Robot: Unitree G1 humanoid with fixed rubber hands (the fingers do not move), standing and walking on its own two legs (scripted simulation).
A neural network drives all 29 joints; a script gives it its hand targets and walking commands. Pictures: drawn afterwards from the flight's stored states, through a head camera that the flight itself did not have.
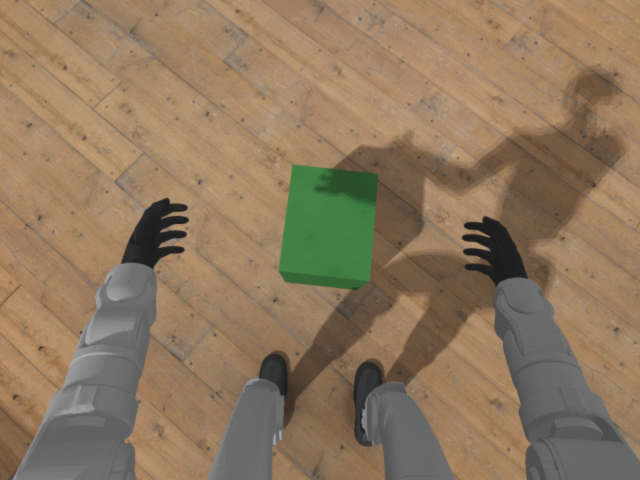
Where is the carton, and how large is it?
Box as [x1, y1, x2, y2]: [279, 164, 377, 289]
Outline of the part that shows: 292,164 279,272 284,280 289,282 352,289 358,288 369,280 377,174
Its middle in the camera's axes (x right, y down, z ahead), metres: +0.02 -0.02 +1.00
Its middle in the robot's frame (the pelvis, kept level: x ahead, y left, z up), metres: +0.52 -0.03 -0.60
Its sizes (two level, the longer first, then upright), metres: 0.252 0.202 0.245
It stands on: the floor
